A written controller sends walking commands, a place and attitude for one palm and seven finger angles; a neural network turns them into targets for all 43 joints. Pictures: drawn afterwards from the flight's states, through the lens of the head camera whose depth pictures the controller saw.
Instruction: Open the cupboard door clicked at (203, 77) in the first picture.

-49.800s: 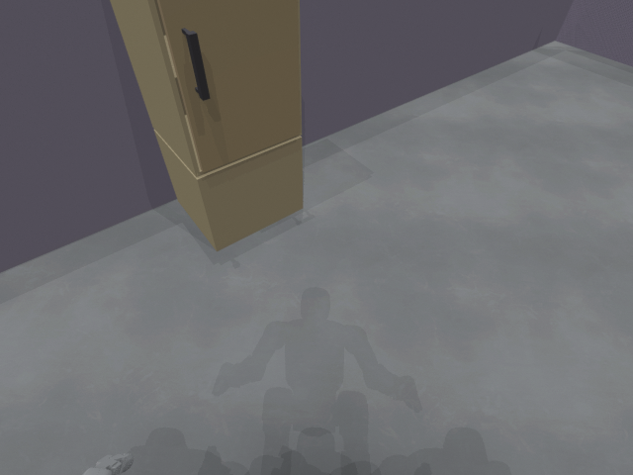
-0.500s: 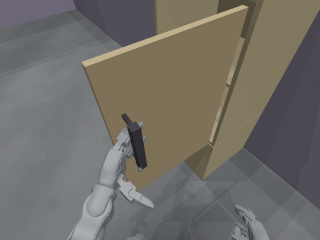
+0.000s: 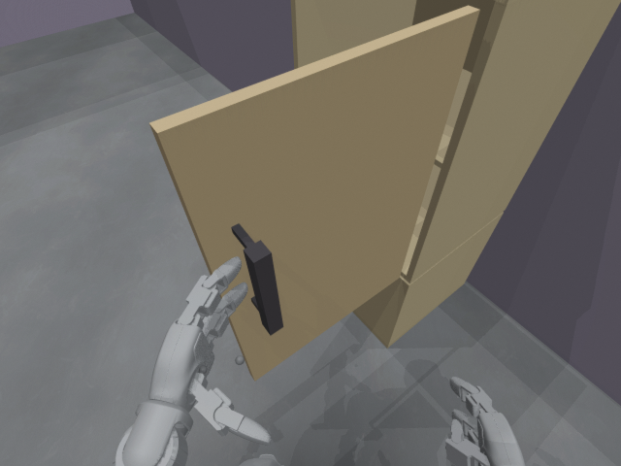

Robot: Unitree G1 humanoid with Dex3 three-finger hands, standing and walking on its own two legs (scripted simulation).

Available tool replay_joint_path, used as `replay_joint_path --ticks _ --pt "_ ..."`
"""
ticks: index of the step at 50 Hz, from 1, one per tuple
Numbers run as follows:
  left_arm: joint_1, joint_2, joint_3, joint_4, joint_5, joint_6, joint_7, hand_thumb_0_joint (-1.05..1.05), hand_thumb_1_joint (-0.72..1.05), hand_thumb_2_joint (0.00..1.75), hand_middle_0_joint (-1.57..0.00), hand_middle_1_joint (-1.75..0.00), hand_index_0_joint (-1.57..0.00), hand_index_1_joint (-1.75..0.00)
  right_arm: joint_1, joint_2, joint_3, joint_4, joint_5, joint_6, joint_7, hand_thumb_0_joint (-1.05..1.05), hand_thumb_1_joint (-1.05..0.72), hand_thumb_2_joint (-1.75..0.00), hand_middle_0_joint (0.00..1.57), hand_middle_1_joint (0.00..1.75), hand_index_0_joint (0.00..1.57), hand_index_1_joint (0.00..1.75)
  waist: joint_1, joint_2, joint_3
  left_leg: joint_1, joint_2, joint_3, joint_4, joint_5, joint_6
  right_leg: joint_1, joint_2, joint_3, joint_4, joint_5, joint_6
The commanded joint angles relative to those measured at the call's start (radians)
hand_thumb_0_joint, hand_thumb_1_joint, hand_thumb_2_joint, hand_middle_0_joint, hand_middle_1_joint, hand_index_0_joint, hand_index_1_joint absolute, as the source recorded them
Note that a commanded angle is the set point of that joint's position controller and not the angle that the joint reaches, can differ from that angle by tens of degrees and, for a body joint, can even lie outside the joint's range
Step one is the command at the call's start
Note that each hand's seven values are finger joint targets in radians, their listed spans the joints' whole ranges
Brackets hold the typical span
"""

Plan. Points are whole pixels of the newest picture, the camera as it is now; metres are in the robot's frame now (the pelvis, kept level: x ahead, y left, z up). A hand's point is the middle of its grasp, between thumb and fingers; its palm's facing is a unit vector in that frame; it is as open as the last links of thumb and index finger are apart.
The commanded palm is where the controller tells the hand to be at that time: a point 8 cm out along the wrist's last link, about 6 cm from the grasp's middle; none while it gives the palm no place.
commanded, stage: slide the hand sideways off the handle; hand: left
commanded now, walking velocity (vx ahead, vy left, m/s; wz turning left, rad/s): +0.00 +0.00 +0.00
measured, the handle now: (257, 282) +0.33 +0.09 +0.07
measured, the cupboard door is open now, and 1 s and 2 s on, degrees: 89 89 89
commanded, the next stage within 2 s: draw the hand back to the body in 0.50 s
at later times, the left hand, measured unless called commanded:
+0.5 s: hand (187, 387) +0.20 +0.15 +0.07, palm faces -0.10 -0.99 -0.03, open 16.3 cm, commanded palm +0.18 +0.21 +0.07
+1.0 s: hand (135, 384) +0.19 +0.18 +0.11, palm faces -0.09 -0.99 -0.06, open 16.3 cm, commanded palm +0.16 +0.25 +0.12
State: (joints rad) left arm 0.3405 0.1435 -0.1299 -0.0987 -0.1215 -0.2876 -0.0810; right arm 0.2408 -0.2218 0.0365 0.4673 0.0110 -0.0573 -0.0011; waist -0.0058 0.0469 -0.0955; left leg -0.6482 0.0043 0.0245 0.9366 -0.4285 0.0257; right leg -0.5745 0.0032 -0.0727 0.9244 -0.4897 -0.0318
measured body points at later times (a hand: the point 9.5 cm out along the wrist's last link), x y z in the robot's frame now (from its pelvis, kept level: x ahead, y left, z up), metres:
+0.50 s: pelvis +0.01 -0.01 -0.01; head +0.04 -0.02 +0.44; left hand +0.20 +0.20 +0.07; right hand +0.19 -0.25 -0.08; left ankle +0.03 +0.10 -0.69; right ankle -0.01 -0.10 -0.69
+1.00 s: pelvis +0.00 +0.01 +0.01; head +0.00 +0.00 +0.46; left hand +0.19 +0.24 +0.11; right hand +0.19 -0.21 -0.05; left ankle +0.03 +0.10 -0.69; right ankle -0.01 -0.10 -0.69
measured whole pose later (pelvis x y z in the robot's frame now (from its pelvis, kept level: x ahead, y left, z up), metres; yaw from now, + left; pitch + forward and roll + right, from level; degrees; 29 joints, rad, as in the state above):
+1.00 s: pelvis +0.00 +0.01 +0.01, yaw +1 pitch +6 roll -2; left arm 0.53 0.28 0.14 -0.28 -0.31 -0.17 -0.29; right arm 0.26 -0.23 0.05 0.48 0.05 -0.14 -0.07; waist 0.01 0.06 -0.12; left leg -0.58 0.01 0.00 0.90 -0.42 0.03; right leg -0.48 0.02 -0.09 0.84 -0.46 -0.02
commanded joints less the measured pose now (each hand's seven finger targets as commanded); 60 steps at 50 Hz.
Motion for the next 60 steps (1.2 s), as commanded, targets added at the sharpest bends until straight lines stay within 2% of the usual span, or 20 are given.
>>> replay_joint_path --ticks 1,5,10,13,16,19,25,29,32,35,41,46,50,53,55,56,57,58,59,60 --pt "-0.008 0.041 0.066 -0.266 -0.028 -0.072 -0.022 0.00 -0.50 0.30 -0.15 -0.30 -0.15 -0.30 -0.064 -0.105 -0.053 -0.174 0.003 -0.072 -0.018 0.00 -0.90 -0.90 0.20 0.30 0.20 0.30 0.000 -0.078 -0.183 0.149 -0.013 -0.057 -0.125 0.206 -0.002 0.043 0.016 0.031 -0.138 0.299 0.006" --pt "0.070 0.120 0.159 -0.275 -0.045 -0.065 -0.051 0.00 -0.50 0.30 -0.15 -0.30 -0.15 -0.30 -0.056 -0.112 -0.056 -0.170 0.004 -0.068 -0.025 0.00 -0.90 -0.90 0.20 0.30 0.20 0.30 0.008 -0.081 -0.169 0.111 -0.018 -0.046 -0.104 0.222 -0.001 0.065 0.013 0.052 -0.141 0.344 0.010" --pt "0.040 0.123 0.170 -0.284 -0.076 -0.074 -0.099 0.00 -0.50 0.30 -0.15 -0.30 -0.15 -0.30 -0.062 -0.116 -0.053 -0.170 0.008 -0.079 -0.036 0.00 -0.90 -0.90 0.20 0.30 0.20 0.30 -0.012 -0.048 -0.112 0.079 -0.019 -0.050 -0.083 0.180 -0.003 0.014 0.012 0.061 -0.146 0.285 0.012" --pt "0.052 0.154 0.225 -0.290 -0.109 -0.085 -0.122 0.00 -0.50 0.30 -0.15 -0.30 -0.15 -0.30 -0.054 -0.119 -0.058 -0.166 0.011 -0.091 -0.045 0.00 -0.90 -0.90 0.20 0.30 0.20 0.30 -0.005 -0.053 -0.157 0.075 -0.020 -0.052 -0.068 0.180 -0.005 0.033 0.007 0.076 -0.148 0.288 0.016" --pt "0.121 0.158 0.240 -0.311 -0.132 -0.092 -0.152 0.00 -0.50 0.30 -0.15 -0.30 -0.15 -0.30 -0.052 -0.116 -0.060 -0.169 0.012 -0.099 -0.048 0.00 -0.90 -0.90 0.20 0.30 0.20 0.30 0.006 -0.047 -0.215 0.082 -0.024 -0.051 -0.059 0.233 -0.006 0.086 -0.003 0.086 -0.134 0.392 0.025" --pt "0.158 0.160 0.240 -0.311 -0.148 -0.089 -0.184 0.00 -0.50 0.30 -0.15 -0.30 -0.15 -0.30 -0.052 -0.118 -0.065 -0.167 0.019 -0.102 -0.051 0.00 -0.90 -0.90 0.20 0.30 0.20 0.30 -0.002 -0.033 -0.188 0.083 -0.024 -0.052 -0.055 0.250 -0.006 0.066 -0.002 0.080 -0.128 0.441 0.033" --pt "0.144 0.191 0.277 -0.288 -0.166 -0.085 -0.218 0.00 -0.50 0.30 -0.15 -0.30 -0.15 -0.30 -0.064 -0.126 -0.069 -0.162 0.020 -0.104 -0.061 0.00 -0.90 -0.90 0.20 0.30 0.20 0.30 -0.009 -0.054 -0.129 0.038 -0.022 -0.058 -0.041 0.204 -0.005 0.026 -0.002 0.095 -0.143 0.353 0.034" --pt "0.111 0.188 0.273 -0.309 -0.177 -0.103 -0.219 0.00 -0.50 0.30 -0.15 -0.30 -0.15 -0.30 -0.054 -0.128 -0.068 -0.162 0.020 -0.120 -0.066 0.00 -0.90 -0.90 0.20 0.30 0.20 0.30 -0.012 -0.046 -0.165 0.058 -0.019 -0.065 -0.039 0.194 -0.004 0.007 0.004 0.080 -0.134 0.301 0.027" --pt "0.116 0.224 0.297 -0.369 -0.178 -0.110 -0.205 0.00 -0.50 0.30 -0.15 -0.30 -0.15 -0.30 -0.059 -0.123 -0.066 -0.166 0.024 -0.131 -0.064 0.00 -0.90 -0.90 0.20 0.30 0.20 0.30 0.007 0.008 -0.203 0.089 -0.019 -0.066 -0.057 0.203 -0.004 0.031 0.009 0.073 -0.133 0.279 0.016" --pt "0.122 0.250 0.324 -0.396 -0.173 -0.084 -0.187 0.00 -0.50 0.30 -0.15 -0.30 -0.15 -0.30 -0.065 -0.122 -0.064 -0.163 0.028 -0.132 -0.069 0.00 -0.90 -0.90 0.20 0.30 0.20 0.30 0.015 0.023 -0.209 0.125 -0.016 -0.072 -0.087 0.216 -0.001 0.045 0.019 0.053 -0.141 0.273 0.009" --pt "0.169 0.215 0.318 -0.322 -0.187 0.024 -0.195 0.00 -0.50 0.30 -0.15 -0.30 -0.15 -0.30 -0.093 -0.122 -0.052 -0.168 0.041 -0.124 -0.074 0.00 -0.90 -0.90 0.20 0.30 0.20 0.30 0.009 -0.036 -0.079 0.117 -0.008 -0.075 -0.149 0.132 -0.002 0.043 0.021 0.039 -0.211 0.179 0.018" --pt "0.125 0.258 0.355 -0.418 -0.201 0.055 -0.206 0.00 -0.50 0.30 -0.15 -0.30 -0.15 -0.30 -0.093 -0.129 -0.042 -0.171 0.040 -0.147 -0.081 0.00 -0.90 -0.90 0.20 0.30 0.20 0.30 0.019 -0.015 -0.115 0.183 -0.007 -0.082 -0.184 0.166 0.001 0.091 0.024 0.029 -0.230 0.215 0.015" --pt "0.112 0.289 0.404 -0.444 -0.213 0.052 -0.208 0.00 -0.50 0.30 -0.15 -0.30 -0.15 -0.30 -0.093 -0.133 -0.037 -0.148 0.040 -0.167 -0.081 0.00 -0.90 -0.90 0.20 0.30 0.20 0.30 0.024 -0.002 -0.104 0.218 -0.004 -0.088 -0.210 0.188 -0.002 0.117 0.031 0.019 -0.247 0.233 0.011" --pt "0.122 0.269 0.393 -0.449 -0.217 0.066 -0.221 0.00 -0.40 0.34 -0.15 -0.30 -0.15 -0.30 -0.096 -0.131 -0.034 -0.138 0.045 -0.182 -0.078 0.00 -0.90 -0.90 0.20 0.30 0.20 0.30 0.024 0.055 -0.072 0.249 -0.003 -0.094 -0.237 0.191 -0.006 0.115 0.031 0.005 -0.260 0.240 0.009" --pt "0.113 0.284 0.409 -0.433 -0.219 0.092 -0.227 0.00 -0.32 0.37 -0.16 -0.30 -0.16 -0.30 -0.101 -0.137 -0.034 -0.128 0.044 -0.188 -0.079 0.00 -0.90 -0.90 0.20 0.30 0.20 0.30 0.024 0.018 -0.067 0.255 -0.001 -0.097 -0.247 0.195 -0.003 0.134 0.033 0.005 -0.276 0.246 0.011" --pt "0.094 0.374 0.419 -0.536 -0.063 0.109 -0.047 0.00 -0.29 0.39 -0.16 -0.30 -0.16 -0.30 -0.120 -0.119 -0.032 -0.138 0.027 -0.167 -0.104 0.00 -0.90 -0.90 0.20 0.30 0.20 0.30 0.078 0.023 -0.041 0.265 0.003 -0.076 -0.295 0.165 -0.003 0.156 0.009 0.064 -0.347 0.214 0.000" --pt "0.169 0.274 0.365 -0.492 -0.042 0.141 0.035 0.00 -0.26 0.40 -0.16 -0.30 -0.16 -0.30 -0.106 -0.103 -0.021 -0.129 0.019 -0.156 -0.110 0.00 -0.90 -0.90 0.20 0.30 0.20 0.30 0.051 0.033 0.027 0.268 0.005 -0.078 -0.323 0.125 -0.010 0.142 0.001 0.053 -0.374 0.167 0.000" --pt "0.189 0.237 0.338 -0.476 -0.029 0.164 0.072 0.00 -0.22 0.42 -0.16 -0.30 -0.16 -0.30 -0.102 -0.103 -0.020 -0.128 0.019 -0.149 -0.109 0.00 -0.90 -0.90 0.20 0.30 0.20 0.30 0.043 -0.002 0.053 0.264 0.006 -0.089 -0.341 0.091 -0.012 0.138 -0.002 0.045 -0.383 0.139 0.003" --pt "0.194 0.241 0.339 -0.491 -0.005 0.178 0.106 0.00 -0.18 0.43 -0.16 -0.30 -0.16 -0.30 -0.102 -0.104 -0.020 -0.119 0.019 -0.137 -0.108 0.00 -0.90 -0.90 0.20 0.30 0.20 0.30 0.044 0.033 0.053 0.279 0.013 -0.088 -0.355 0.090 -0.011 0.161 -0.003 0.043 -0.387 0.141 0.002" --pt "0.194 0.260 0.350 -0.490 0.013 0.184 0.135 0.00 -0.15 0.45 -0.16 -0.30 -0.16 -0.30 -0.112 -0.108 -0.021 -0.108 0.016 -0.130 -0.110 0.00 -0.90 -0.90 0.20 0.30 0.20 0.30 0.048 0.004 0.050 0.292 0.014 -0.089 -0.371 0.105 -0.008 0.188 -0.002 0.041 -0.407 0.153 0.000"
